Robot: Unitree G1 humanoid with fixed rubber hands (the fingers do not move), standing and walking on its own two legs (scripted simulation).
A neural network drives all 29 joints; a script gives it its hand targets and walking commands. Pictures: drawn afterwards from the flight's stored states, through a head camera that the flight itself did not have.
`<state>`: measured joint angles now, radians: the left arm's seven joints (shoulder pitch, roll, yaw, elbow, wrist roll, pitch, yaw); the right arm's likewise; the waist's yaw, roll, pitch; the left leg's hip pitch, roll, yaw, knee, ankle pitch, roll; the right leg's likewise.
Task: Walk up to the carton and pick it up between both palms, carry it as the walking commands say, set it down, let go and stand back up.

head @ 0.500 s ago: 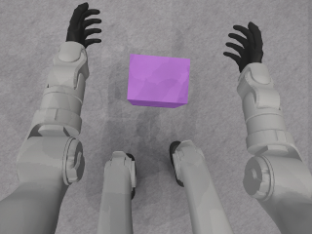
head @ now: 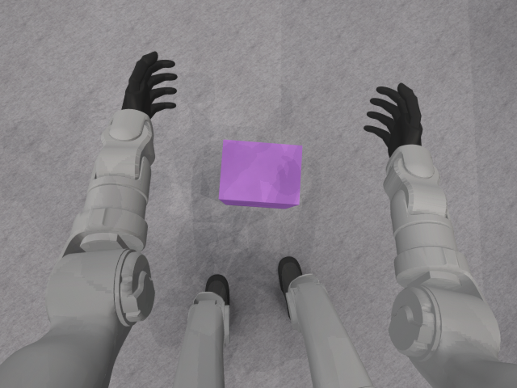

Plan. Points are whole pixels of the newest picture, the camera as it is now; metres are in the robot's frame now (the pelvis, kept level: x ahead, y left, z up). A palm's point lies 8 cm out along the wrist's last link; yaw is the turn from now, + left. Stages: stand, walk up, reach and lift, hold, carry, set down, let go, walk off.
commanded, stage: let go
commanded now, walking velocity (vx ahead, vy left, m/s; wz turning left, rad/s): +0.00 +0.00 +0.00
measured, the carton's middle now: (258, 179) +0.45 -0.05 -0.54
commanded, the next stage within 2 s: stand in 1.28 s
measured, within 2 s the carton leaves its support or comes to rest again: neither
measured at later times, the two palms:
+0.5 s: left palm (85, 224) +0.36 +0.18 -0.02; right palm (472, 225) +0.30 -0.25 -0.01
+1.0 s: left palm out of the picture +0.24 +0.24 +0.04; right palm (503, 307) +0.23 -0.23 +0.04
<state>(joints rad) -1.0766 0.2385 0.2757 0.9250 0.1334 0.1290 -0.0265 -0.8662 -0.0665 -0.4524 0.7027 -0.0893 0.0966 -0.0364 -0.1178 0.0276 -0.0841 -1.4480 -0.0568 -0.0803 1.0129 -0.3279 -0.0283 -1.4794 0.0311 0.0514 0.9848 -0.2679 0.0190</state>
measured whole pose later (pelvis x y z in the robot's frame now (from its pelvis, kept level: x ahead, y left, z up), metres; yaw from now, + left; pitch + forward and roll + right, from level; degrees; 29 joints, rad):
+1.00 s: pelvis +0.08 +0.01 +0.11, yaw -1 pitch -3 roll +0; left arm 0.22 0.20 0.05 0.43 0.02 0.09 -0.06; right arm 0.23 -0.22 -0.05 0.42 0.00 0.10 0.08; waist 0.00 0.00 0.09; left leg -0.10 -0.03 -0.06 0.43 -0.29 0.01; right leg -0.14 0.02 0.07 0.42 -0.24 0.02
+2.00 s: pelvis +0.09 -0.01 +0.10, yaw +0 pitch -1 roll +0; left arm 0.17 0.33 0.03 0.87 0.03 0.01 0.02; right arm 0.18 -0.36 -0.01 0.83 -0.03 0.00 -0.03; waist 0.01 0.03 0.01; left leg -0.11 0.00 -0.07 0.44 -0.30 -0.02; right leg -0.16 0.03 0.03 0.45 -0.27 -0.01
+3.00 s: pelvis +0.07 +0.00 +0.11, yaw -1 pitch -2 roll +0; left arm 0.12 0.38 0.01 1.04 0.01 0.00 0.01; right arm 0.16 -0.40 0.01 1.00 -0.02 -0.01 -0.02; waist 0.01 0.02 0.03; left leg -0.09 0.00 -0.07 0.35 -0.23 -0.02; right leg -0.13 0.02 0.04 0.37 -0.19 0.00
